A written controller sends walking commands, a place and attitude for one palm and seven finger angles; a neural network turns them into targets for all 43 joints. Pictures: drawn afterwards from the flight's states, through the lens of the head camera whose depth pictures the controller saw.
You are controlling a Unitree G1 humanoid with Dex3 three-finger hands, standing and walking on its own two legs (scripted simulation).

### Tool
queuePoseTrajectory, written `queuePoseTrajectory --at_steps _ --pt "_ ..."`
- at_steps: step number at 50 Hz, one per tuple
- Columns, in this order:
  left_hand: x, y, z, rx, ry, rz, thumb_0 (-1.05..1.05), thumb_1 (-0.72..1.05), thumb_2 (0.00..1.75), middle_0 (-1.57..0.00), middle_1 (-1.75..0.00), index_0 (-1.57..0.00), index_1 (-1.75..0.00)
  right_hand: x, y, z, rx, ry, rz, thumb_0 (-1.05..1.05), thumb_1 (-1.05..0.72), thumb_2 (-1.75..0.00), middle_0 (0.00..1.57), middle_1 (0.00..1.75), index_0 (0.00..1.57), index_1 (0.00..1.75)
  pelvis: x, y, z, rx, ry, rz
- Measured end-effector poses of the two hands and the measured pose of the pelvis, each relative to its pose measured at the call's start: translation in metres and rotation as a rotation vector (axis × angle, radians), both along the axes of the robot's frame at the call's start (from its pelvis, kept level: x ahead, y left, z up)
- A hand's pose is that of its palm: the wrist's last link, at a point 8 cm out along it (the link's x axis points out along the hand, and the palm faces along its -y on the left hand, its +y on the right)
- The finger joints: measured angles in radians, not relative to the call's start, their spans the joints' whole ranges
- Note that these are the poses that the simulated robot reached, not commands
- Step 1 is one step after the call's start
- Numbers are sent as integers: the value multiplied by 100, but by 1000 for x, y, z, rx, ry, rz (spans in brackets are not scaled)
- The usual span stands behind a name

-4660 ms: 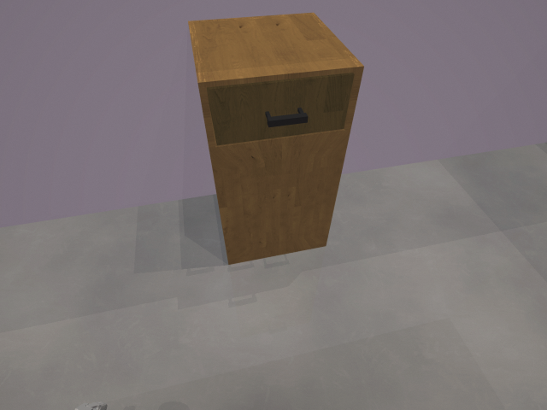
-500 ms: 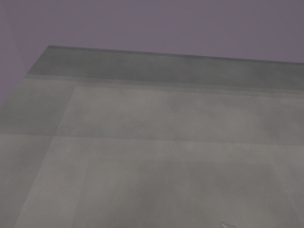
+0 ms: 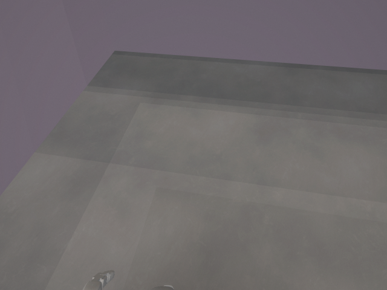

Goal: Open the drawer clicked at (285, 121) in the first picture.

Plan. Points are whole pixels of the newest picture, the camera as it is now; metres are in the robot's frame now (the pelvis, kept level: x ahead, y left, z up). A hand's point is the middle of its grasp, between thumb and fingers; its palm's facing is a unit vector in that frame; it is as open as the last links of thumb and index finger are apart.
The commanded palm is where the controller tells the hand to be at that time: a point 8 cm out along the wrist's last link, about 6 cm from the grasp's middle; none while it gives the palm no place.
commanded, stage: turn to face it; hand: left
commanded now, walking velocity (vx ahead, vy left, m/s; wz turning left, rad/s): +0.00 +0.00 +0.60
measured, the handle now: out of the picture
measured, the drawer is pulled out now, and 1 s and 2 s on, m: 0.00 0.00 0.00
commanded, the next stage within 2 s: none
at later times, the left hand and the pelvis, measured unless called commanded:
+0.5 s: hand out of the picture -0.02 +0.27 -0.17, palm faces +0.36 -0.89 -0.27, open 7.4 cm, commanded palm none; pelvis +0.01 +0.04 +0.00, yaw +19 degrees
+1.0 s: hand out of the picture -0.01 +0.21 -0.14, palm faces +0.59 -0.77 -0.26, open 7.4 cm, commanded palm none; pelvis +0.03 +0.00 +0.01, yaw +38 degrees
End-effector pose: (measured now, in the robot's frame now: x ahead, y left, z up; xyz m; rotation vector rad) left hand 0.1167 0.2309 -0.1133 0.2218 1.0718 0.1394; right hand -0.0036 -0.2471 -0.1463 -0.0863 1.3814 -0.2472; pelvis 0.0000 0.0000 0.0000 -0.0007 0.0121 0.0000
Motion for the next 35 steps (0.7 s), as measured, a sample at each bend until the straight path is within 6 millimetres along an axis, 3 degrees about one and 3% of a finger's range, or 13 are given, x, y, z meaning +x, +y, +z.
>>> queuePoseTrajectory --at_steps 5,9,13,19,22,25,30,35 --pt "-21 2 7 9 6 74 1 90 90 -20 -30 -21 -30 47 -15 9 -11 -55 98 0 -91 -90 20 30 20 30 3 -6 6 17 -16 81" --pt "-49 10 2 0 41 144 1 90 90 -20 -30 -21 -30 91 -14 17 -29 -101 193 0 -91 -90 20 30 20 30 5 -4 7 27 -18 141" --pt "-87 25 -11 -17 105 227 1 90 90 -20 -30 -21 -30 140 3 24 -50 -155 305 0 -91 -90 20 30 20 30 6 6 3 22 -13 196" --pt "-147 62 -40 -35 220 359 1 90 90 -20 -30 -21 -30 201 48 33 -90 -283 461 0 -91 -90 20 30 20 30 7 31 -13 7 -6 264" --pt "-159 75 -36 -26 251 404 1 90 90 -20 -30 -20 -30 209 63 42 -94 -306 497 0 -91 -90 20 30 20 30 7 35 -7 -9 -8 293" --pt "-159 82 -26 -21 220 433 1 90 90 -20 -30 -20 -30 209 73 45 -85 -286 527 0 -91 -90 20 30 20 30 8 38 0 -18 -6 329" --pt "-146 83 -11 -6 146 468 1 91 90 -20 -30 -20 -30 206 82 38 -46 -235 562 0 -91 -90 20 30 20 30 12 35 6 -23 -2 389" --pt "-126 70 -2 14 74 492 1 90 90 -20 -30 -20 -30 204 77 24 -3 -187 579 0 -90 -90 20 30 20 30 19 22 4 -14 1 451"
